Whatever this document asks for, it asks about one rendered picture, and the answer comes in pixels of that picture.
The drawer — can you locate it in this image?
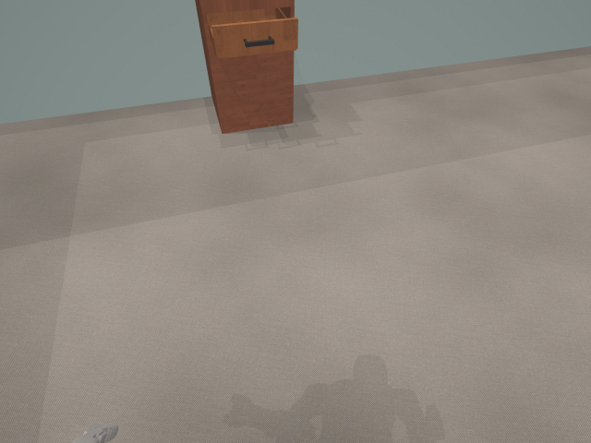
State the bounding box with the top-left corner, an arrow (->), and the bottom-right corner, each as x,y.
207,7 -> 298,59

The cabinet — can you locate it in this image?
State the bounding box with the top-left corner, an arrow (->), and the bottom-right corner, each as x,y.
195,0 -> 295,134

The robot left hand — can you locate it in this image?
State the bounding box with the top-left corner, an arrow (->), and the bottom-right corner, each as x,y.
71,424 -> 118,443

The handle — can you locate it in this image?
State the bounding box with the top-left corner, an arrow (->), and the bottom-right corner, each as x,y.
244,36 -> 274,47

